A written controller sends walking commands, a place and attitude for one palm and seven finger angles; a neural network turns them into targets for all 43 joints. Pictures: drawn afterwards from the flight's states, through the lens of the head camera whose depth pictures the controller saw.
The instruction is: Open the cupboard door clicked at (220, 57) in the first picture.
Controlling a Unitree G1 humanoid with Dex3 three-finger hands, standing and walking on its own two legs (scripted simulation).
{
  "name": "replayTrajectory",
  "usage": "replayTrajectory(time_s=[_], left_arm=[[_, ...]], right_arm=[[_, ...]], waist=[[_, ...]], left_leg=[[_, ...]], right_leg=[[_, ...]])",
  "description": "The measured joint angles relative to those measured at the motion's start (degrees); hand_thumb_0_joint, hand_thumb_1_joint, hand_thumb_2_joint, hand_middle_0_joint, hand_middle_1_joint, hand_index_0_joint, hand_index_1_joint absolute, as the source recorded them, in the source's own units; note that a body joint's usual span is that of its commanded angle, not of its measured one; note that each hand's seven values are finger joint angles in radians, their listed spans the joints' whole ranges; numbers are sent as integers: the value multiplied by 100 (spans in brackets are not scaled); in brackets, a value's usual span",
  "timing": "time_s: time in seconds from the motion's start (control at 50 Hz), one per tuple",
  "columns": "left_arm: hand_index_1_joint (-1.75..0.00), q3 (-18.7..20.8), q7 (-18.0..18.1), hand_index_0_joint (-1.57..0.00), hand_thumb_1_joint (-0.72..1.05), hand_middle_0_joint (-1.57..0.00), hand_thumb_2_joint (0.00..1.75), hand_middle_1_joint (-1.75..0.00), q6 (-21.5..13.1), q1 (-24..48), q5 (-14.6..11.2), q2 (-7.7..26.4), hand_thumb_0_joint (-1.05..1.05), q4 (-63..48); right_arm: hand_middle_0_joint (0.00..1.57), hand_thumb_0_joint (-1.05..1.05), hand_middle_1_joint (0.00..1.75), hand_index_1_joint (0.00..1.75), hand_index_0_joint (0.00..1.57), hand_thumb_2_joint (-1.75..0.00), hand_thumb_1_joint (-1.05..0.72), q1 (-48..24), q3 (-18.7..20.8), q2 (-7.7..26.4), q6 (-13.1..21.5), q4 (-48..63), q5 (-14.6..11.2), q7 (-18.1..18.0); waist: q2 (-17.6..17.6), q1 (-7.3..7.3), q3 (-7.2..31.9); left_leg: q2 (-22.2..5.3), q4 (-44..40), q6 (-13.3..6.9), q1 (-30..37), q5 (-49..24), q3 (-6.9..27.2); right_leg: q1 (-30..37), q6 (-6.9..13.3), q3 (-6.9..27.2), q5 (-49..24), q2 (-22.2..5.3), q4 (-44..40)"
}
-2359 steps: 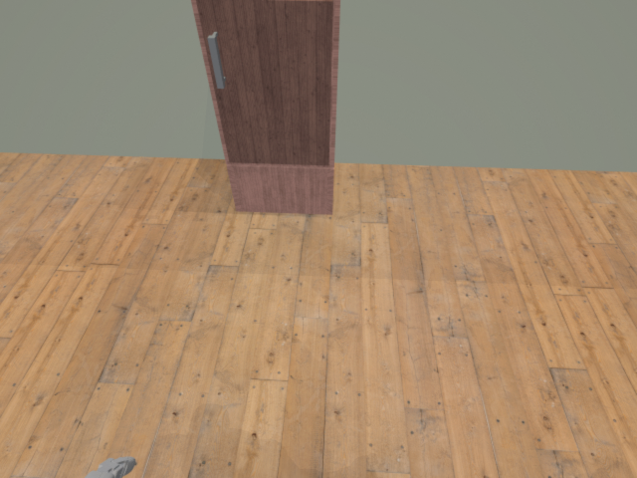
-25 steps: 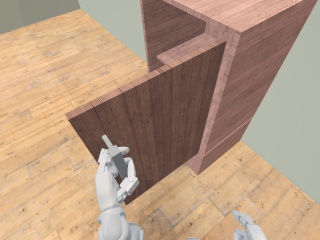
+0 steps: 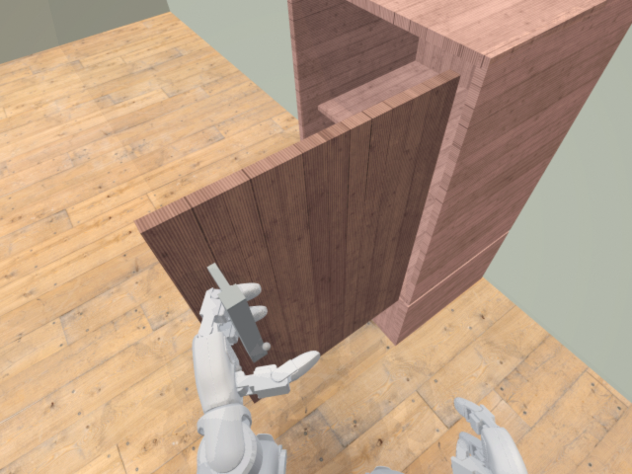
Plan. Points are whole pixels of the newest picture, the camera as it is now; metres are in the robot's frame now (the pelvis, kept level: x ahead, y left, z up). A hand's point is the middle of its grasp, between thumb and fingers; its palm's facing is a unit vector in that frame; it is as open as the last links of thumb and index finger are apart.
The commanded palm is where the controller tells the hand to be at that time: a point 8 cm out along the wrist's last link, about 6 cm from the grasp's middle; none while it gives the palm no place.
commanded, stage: open thumb and fingers to let go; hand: left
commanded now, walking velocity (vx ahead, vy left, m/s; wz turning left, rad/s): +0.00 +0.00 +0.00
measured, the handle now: (237, 315) +0.31 +0.11 +0.04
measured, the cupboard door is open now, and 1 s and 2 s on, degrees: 89 91 91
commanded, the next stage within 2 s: slide the hand sideways off the handle in 0.36 s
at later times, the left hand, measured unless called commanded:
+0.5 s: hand (261, 349) +0.26 +0.08 +0.04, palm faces +0.20 -0.98 -0.01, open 14.7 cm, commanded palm +0.22 +0.12 +0.04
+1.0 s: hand (240, 393) +0.22 +0.10 +0.03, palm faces -0.17 -0.99 +0.00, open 16.1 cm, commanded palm +0.20 +0.16 +0.04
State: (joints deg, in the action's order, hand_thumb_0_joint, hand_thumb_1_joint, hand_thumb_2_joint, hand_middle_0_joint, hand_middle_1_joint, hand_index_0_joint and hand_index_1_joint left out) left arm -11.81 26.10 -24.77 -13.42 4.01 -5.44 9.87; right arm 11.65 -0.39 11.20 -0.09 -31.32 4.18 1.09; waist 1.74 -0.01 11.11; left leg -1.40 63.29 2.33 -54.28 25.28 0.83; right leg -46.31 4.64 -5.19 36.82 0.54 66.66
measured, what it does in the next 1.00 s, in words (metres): stands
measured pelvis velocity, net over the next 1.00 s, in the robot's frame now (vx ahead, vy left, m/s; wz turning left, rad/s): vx -0.02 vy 0.05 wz -0.04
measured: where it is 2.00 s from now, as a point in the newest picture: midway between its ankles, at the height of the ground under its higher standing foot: outside the picture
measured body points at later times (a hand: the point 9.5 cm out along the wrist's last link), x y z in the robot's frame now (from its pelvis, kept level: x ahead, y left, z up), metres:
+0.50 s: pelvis -0.01 +0.03 +0.00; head +0.04 +0.02 +0.44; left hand +0.25 +0.13 +0.04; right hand +0.17 -0.18 -0.10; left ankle +0.05 +0.15 -0.65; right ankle -0.04 -0.06 -0.65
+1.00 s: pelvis -0.02 +0.05 -0.01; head +0.04 +0.04 +0.43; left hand +0.22 +0.15 +0.04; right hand +0.15 -0.18 -0.10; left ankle +0.05 +0.15 -0.65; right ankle -0.04 -0.06 -0.65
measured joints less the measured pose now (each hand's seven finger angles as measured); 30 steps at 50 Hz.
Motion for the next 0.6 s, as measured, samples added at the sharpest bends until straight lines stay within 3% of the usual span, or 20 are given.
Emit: replayTrajectory(time_s=[0.18,0.32,0.48,0.52,0.6], left_arm=[[-105,-151,108,-32,-42,-28,33,-105,-10,128,141,29,-1,-14],[-78,-316,147,-29,-48,-26,31,-78,174,106,185,86,-1,-72],[-63,-402,191,-39,-50,-37,30,-62,320,170,220,109,-1,-84],[-59,-374,-152,-36,-50,-36,30,-58,268,111,244,235,-1,-171],[-48,-365,-1636,-25,-49,-28,30,-47,-5,86,-20,919,-1,-354]], right_arm=[[20,1,30,30,20,-90,-91,-53,26,27,-3,-2,8,-8],[20,1,30,30,20,-90,-91,-14,-49,-69,0,58,9,6],[20,1,30,30,20,-90,-91,-58,-114,-113,35,67,17,38],[20,1,30,30,20,-90,-91,-57,-141,-88,28,133,-32,78],[20,1,30,30,20,-90,-91,3,-95,24,-8,298,-133,56]], waist=[[17,-16,-30],[29,-35,-1],[57,-31,5],[50,-65,-10],[80,-49,-87]], left_leg=[[1,187,-74,-154,63,-10],[-12,191,-138,-113,77,-48],[-21,256,-186,-136,83,-35],[7,283,-205,-185,74,-34],[44,409,-245,-319,73,-25]], right_leg=[[-104,-86,14,6,-6,86],[-50,-143,55,-37,4,25],[-35,-186,46,-73,16,14],[-80,-201,41,-67,-13,56],[-197,-228,26,-41,-53,192]])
